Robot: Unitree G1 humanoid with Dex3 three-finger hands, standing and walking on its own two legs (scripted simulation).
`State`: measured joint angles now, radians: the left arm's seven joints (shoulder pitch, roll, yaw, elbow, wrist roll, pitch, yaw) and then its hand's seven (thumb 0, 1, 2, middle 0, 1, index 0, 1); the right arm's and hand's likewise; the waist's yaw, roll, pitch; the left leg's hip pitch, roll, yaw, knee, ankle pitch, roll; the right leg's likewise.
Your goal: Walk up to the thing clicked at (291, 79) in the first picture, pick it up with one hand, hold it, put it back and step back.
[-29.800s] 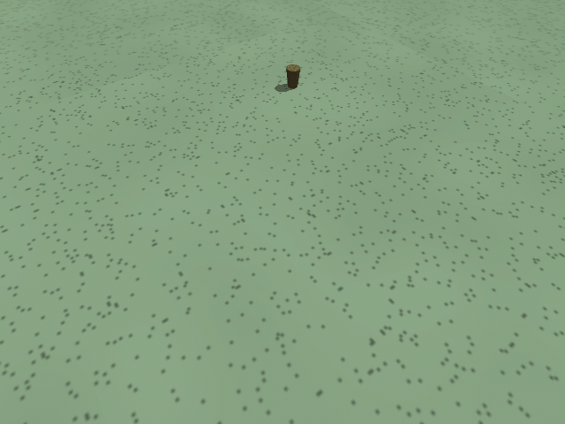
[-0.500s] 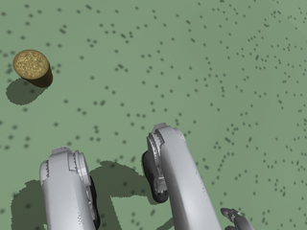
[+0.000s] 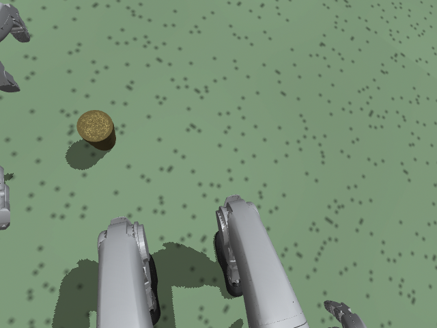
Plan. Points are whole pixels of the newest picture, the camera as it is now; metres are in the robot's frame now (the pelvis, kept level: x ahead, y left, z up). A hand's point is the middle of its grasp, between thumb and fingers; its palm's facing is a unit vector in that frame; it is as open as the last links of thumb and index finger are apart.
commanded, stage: go down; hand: left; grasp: from the side
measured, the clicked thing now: (100, 133) +0.58 +0.20 -0.41
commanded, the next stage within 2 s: none
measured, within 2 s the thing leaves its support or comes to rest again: neither
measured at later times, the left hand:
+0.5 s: hand out of the picture +0.56 +0.27 +0.03, palm faces -0.43 -0.05 -0.90, open 11.3 cm
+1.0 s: hand out of the picture +0.56 +0.27 +0.05, palm faces -0.42 -0.04 -0.91, open 12.8 cm
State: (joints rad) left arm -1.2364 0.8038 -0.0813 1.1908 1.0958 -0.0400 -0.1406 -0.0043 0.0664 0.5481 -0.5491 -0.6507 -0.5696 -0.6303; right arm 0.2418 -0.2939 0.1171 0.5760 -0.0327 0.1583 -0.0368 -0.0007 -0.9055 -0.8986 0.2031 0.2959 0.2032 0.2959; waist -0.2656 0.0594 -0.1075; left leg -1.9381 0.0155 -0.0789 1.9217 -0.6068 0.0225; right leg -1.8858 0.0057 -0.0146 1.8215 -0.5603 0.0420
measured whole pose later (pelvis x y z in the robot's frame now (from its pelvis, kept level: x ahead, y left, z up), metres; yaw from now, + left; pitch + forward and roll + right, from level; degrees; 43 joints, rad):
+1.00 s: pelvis +0.03 -0.01 +0.09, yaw +1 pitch +33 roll -6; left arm -1.12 0.76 -0.04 1.28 1.11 -0.12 0.00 0.00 -0.29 0.78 -0.29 -0.84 -0.29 -0.83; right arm 0.24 -0.24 0.08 0.65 -0.03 0.13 -0.02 0.00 -0.91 -0.90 0.20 0.30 0.20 0.30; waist -0.24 0.05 -0.13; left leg -1.62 0.05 -0.07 1.62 -0.59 0.00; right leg -1.58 0.02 -0.02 1.53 -0.53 0.04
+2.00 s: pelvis +0.04 +0.00 +0.10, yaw +0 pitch +33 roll -6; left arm -1.09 0.73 -0.03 1.26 1.12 -0.07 0.04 0.00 -0.59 0.95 -0.07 -1.04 -0.07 -1.04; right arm 0.25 -0.23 0.07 0.66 -0.03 0.15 0.00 0.00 -0.91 -0.90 0.20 0.30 0.20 0.30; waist -0.24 0.05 -0.13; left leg -1.57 0.06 -0.07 1.58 -0.59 0.00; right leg -1.54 0.03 -0.01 1.48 -0.52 0.05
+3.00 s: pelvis +0.01 -0.01 -0.06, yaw -1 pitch +40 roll -7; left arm -1.26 0.75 -0.02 1.51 1.25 -0.07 0.28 0.00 -0.59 0.93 -0.08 -1.07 -0.08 -1.07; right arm 0.20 -0.23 0.10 0.65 -0.08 0.07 0.04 0.00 -0.92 -0.91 0.20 0.30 0.20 0.30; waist -0.35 0.01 -0.07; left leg -2.17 0.02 -0.09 2.12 -0.66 0.00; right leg -2.13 0.02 -0.01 2.03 -0.61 0.06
